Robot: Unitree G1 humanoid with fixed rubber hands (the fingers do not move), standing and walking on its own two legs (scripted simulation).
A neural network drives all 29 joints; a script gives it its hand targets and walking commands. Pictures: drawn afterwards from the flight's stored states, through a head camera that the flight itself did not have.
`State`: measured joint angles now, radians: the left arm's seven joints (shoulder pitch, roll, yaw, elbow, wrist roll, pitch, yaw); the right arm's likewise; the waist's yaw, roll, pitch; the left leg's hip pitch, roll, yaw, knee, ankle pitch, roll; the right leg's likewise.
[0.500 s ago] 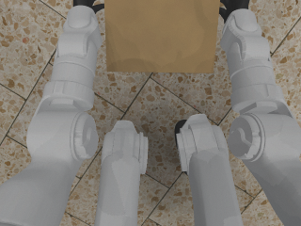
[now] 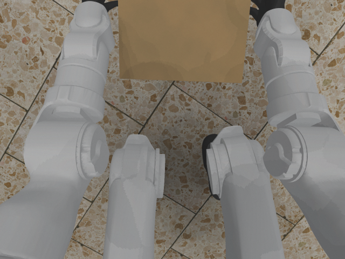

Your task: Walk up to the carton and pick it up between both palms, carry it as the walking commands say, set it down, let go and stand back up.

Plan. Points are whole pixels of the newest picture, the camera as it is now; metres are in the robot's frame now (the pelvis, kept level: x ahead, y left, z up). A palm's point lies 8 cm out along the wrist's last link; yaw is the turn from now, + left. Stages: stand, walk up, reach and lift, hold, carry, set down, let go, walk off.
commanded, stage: set down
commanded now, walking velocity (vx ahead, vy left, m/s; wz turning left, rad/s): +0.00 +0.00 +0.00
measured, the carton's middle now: (180, 19) +0.54 -0.03 -0.24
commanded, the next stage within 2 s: none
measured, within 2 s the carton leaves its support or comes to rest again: rests again in 0.24 s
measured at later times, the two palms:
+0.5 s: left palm (101, 11) +0.55 +0.12 -0.18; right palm (267, 13) +0.52 -0.18 -0.18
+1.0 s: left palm (101, 10) +0.55 +0.12 -0.18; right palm (268, 12) +0.52 -0.19 -0.18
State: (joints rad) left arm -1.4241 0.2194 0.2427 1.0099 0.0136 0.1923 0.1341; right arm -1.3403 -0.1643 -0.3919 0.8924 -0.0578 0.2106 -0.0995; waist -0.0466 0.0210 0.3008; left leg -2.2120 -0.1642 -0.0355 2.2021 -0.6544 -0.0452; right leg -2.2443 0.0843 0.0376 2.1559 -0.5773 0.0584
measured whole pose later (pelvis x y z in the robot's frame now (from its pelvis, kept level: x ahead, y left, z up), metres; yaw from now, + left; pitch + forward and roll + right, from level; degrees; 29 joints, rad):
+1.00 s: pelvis +0.00 +0.00 -0.02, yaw +0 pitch +34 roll -1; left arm -1.46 0.24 0.24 1.06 0.03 0.17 0.07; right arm -1.41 -0.23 -0.37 1.02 -0.04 0.18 -0.04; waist -0.05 0.00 0.39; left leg -2.21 -0.12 -0.02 2.27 -0.67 -0.02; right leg -2.23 0.06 0.02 2.23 -0.60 0.05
